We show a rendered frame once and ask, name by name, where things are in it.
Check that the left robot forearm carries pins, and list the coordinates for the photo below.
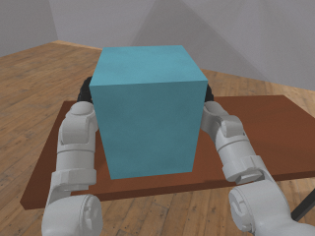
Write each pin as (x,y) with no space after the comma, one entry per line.
(75,162)

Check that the right robot hand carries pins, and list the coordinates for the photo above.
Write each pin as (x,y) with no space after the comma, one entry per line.
(209,96)

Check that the robot left upper arm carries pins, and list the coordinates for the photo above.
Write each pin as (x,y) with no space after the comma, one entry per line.
(79,215)

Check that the left robot hand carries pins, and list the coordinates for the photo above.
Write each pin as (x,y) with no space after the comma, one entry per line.
(85,93)

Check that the carton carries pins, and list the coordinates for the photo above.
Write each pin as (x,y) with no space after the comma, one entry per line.
(148,103)

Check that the right robot forearm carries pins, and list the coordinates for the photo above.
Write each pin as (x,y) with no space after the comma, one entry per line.
(240,162)

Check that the table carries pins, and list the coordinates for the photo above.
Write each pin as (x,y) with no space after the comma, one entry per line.
(279,131)

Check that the robot right upper arm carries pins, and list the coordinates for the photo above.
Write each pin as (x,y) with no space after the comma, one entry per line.
(260,208)

